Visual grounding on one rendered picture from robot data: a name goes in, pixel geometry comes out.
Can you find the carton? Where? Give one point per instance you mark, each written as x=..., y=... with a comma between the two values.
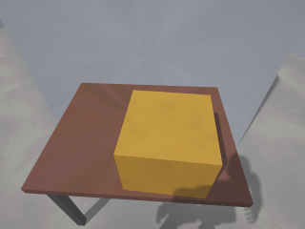
x=168, y=144

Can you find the table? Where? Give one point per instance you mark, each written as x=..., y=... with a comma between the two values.
x=78, y=160

